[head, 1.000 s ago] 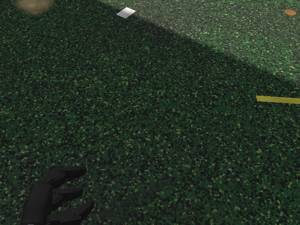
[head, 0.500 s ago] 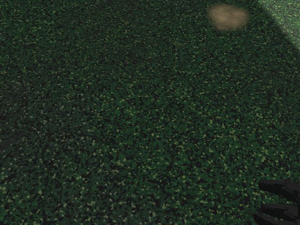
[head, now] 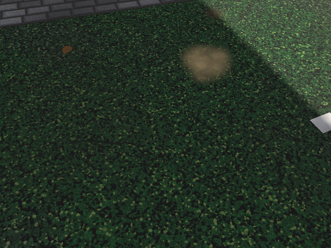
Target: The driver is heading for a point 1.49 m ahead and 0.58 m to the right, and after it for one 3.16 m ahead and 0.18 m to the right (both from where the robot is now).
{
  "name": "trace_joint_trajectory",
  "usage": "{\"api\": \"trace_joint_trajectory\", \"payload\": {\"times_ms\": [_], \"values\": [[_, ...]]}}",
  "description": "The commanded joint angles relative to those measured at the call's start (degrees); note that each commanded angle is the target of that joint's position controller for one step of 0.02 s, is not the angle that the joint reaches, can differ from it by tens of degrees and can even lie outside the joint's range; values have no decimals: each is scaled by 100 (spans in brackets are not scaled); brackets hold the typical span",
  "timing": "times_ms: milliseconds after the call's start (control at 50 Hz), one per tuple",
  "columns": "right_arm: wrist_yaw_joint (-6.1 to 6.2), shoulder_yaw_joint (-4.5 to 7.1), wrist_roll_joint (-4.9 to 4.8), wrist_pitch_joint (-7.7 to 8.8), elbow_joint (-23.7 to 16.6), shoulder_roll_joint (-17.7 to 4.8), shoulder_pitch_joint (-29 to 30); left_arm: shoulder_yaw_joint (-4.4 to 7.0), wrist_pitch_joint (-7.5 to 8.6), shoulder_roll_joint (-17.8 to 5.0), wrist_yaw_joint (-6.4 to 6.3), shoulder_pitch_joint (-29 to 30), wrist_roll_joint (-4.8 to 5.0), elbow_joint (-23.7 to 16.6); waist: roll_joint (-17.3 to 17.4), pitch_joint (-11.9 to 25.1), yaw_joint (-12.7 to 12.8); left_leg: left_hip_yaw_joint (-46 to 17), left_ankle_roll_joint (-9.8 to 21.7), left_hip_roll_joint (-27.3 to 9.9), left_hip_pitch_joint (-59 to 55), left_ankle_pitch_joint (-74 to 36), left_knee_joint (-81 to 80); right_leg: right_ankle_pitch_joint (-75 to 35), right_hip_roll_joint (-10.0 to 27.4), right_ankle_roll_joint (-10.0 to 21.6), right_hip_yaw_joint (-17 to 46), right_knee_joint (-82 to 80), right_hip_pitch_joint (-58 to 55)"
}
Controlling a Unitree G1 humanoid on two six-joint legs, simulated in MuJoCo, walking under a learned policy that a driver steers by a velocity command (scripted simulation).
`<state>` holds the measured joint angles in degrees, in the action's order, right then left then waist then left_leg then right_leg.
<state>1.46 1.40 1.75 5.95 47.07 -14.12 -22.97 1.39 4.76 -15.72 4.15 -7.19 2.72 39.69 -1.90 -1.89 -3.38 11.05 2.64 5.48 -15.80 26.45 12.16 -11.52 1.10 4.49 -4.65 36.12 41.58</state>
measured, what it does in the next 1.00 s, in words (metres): walks ahead, turning right: right foot, then left foot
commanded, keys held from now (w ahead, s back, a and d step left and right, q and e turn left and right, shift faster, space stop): w+e+shift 0.74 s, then w+shift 0.20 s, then w+q+shift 0.06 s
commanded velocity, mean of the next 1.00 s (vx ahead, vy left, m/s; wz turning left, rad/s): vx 1.00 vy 0.00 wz -0.81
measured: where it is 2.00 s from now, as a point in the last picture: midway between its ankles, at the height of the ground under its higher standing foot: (282, 69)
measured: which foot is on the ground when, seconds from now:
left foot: down 0.00-0.06, up 0.08-0.44, down 0.46-0.94, up 0.96-1.00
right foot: up 0.00-0.02, down 0.04-0.44, up 0.46-0.92, down 0.94-1.00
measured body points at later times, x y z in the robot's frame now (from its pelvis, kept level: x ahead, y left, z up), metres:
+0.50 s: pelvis +0.48 +0.00 +0.00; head +0.50 -0.02 +0.45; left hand +0.65 +0.24 -0.11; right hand +0.59 -0.33 -0.04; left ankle +0.65 +0.08 -0.71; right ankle +0.25 -0.04 -0.65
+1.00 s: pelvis +0.82 -0.25 +0.00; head +0.84 -0.27 +0.45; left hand +1.14 -0.26 -0.07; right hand +0.61 -0.41 -0.13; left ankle +0.75 +0.04 -0.58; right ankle +0.84 -0.36 -0.71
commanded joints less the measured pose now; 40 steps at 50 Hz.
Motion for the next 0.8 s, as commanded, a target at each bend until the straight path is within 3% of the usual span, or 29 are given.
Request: {"api": "trace_joint_trajectory", "payload": {"times_ms": [20,40,60,80,100,120,140,160,200,220,260,280,320,380,400,420,440,460,480,500,520,540,560,580,620,640,720,740,800], "values": [[240,387,96,-205,-411,-1482,466,378,-78,-960,43,-1063,70,-295,1162,548,1154,-55,-455,-1686,766,-10014,2393,1058,-666,344,-584,423,-2138],[217,419,114,-219,-620,-1571,1105,567,-204,-1362,-56,-2788,51,145,1038,1082,2020,-215,-368,-1659,1836,-9717,4271,1238,-400,649,103,484,-4000],[47,255,53,-71,-742,-946,1515,538,-316,-1435,-184,-3535,5,477,-546,926,2230,-179,-357,-592,3561,-3719,7263,1212,-128,896,622,420,-5220],[-143,-47,-226,164,-1172,45,626,436,-172,-1301,-175,-2824,-256,320,-2342,1296,953,-1362,-527,179,6344,854,9057,3453,770,2047,3673,-279,-6521],[-286,-80,-369,417,-1378,-467,947,386,-127,-916,-218,-2429,-334,-11,-1210,1616,1162,-2068,-49,-20,6767,191,8647,5526,1217,2108,5304,-1833,-6379],[-334,-7,-416,509,-1542,-748,1452,356,-53,-779,-229,-2189,-368,-113,-161,937,972,-2071,245,-263,6659,-349,7817,5647,1228,1722,5378,-2412,-5507],[-322,-14,-332,512,-1528,-708,1385,354,22,-799,-192,-1732,-330,-213,742,399,481,-2074,247,-485,6316,-652,7143,5235,1150,1656,5143,-2507,-4398],[-273,-17,-172,449,-1420,-656,1278,355,83,-819,-191,-1308,-308,-344,982,103,219,-2139,142,-655,5895,-773,6640,4660,848,1667,4731,-2503,-3526],[-175,56,-115,263,-1306,-820,1025,344,83,-789,-252,-885,-255,-471,758,-213,-78,-2087,-176,-909,5368,-897,5859,3713,339,1589,3822,-2592,-2507],[-119,71,-86,203,-1343,-867,1156,317,86,-702,-290,-877,-196,-453,724,-331,-51,-1951,-320,-980,5166,-1010,5320,3279,150,1515,3384,-2585,-2095],[-74,-17,34,177,-1679,-653,1954,334,83,-745,-402,-967,-106,-383,441,-545,234,-1588,-559,-860,4565,-1913,3941,2414,-236,1375,2671,-2551,-1285],[-85,-71,33,175,-1802,-458,2283,368,52,-811,-443,-1018,-69,-321,252,-522,397,-1458,-628,-734,4090,-2476,3197,2359,-436,1187,2404,-2471,-1006],[-103,-59,-113,181,-1955,-379,2630,435,-6,-939,-476,-1349,-18,-173,-19,-213,730,-1373,-745,-441,3296,-3340,2380,2720,-432,922,2515,-2369,-978],[-104,141,-376,214,-1979,-783,2658,437,-61,-798,-521,-1512,53,-51,-393,-12,754,-1836,-782,-465,3297,-3177,1578,3060,-254,684,3013,-1752,-2241],[-107,209,-416,249,-1955,-910,2559,445,-92,-761,-529,-1511,34,-41,-477,59,662,-1868,-717,-490,3247,-2944,1462,2767,-147,608,3137,-1436,-2631],[-100,331,-437,285,-1841,-1090,2057,453,-124,-773,-520,-1425,-21,-65,-547,356,338,-1792,-593,-452,2797,-2559,1486,1985,-121,476,3132,-844,-2903],[-86,470,-458,302,-1656,-1277,1019,422,-142,-726,-471,-1237,-126,-153,-535,989,-279,-1756,-421,-646,1746,-2222,1745,1129,-262,243,2853,375,-2854],[-28,539,-403,246,-1441,-1520,-438,239,-149,-235,-418,-1131,-335,-367,-25,2085,-833,-2689,-143,-1571,-185,-859,2204,1733,-429,86,2370,2393,-1865],[-144,576,-103,212,-1291,-2040,-578,38,-66,351,-364,-2197,30,-666,2899,2786,-9,-6449,917,-2998,-1617,1696,721,4546,-928,-138,1785,4339,138],[-167,535,-150,159,-1406,-1558,-158,48,-107,-177,-442,-1999,240,-539,2660,2119,-166,-6996,897,-3033,-1145,3112,338,3858,-241,-138,1530,5041,1004],[-117,441,-198,102,-1447,-1086,137,133,-144,-587,-457,-1283,96,-571,1711,1218,-381,-5796,679,-2739,-404,2263,372,3379,-65,-149,1274,5111,1216],[-103,410,-149,46,-1325,-1000,202,172,-164,-674,-441,-827,-72,-632,688,725,-375,-4709,527,-2474,320,863,452,3096,138,-150,1128,4903,999],[-111,395,-86,27,-1186,-955,247,196,-153,-623,-407,-398,-188,-776,311,308,-317,-3932,443,-2208,945,-158,429,2925,314,-116,1110,4585,831],[-105,343,-45,49,-1065,-813,380,216,-192,-548,-347,-413,-117,-856,526,132,-91,-3398,416,-2086,1376,-680,359,2796,507,-100,1173,4378,603],[-156,248,-152,75,-830,-441,445,185,-321,-353,-285,-411,34,-944,782,-18,80,-2652,371,-1948,1669,-1240,214,2836,711,-65,1102,4255,625],[-166,248,-199,78,-727,-436,468,155,-366,-270,-257,-353,34,-1011,739,-117,165,-2392,378,-1965,1793,-1502,141,2782,786,-67,1080,4198,755],[-100,308,-97,103,-581,-809,739,110,-340,-330,-173,42,-56,-1171,476,-535,307,-1161,352,-1836,2304,-2429,-334,1604,751,-240,851,3286,782],[-82,313,-86,109,-532,-881,683,116,-322,-382,-145,242,-66,-1195,352,-622,233,-871,282,-1764,2248,-2601,-422,1269,688,-227,680,2890,730],[-86,294,-124,110,-192,-1065,-56,11,-175,-122,-6,1055,-70,-1391,41,-872,-84,-471,86,-1759,1952,-3748,-616,784,341,80,236,1380,219]]}}
Keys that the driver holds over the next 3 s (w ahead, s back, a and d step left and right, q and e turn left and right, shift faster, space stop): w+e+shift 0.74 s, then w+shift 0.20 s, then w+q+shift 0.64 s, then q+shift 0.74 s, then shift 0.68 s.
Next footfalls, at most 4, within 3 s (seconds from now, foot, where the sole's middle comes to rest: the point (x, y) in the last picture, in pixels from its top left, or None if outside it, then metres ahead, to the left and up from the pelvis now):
0.04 right None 0.27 -0.06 -0.74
0.46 left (143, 200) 0.68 0.07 -0.74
0.94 right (241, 160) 0.86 -0.39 -0.74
1.38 left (259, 92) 1.31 -0.59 -0.75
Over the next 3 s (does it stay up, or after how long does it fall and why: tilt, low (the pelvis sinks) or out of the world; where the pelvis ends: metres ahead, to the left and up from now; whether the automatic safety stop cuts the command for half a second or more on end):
stays up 1.57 -0.77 0.03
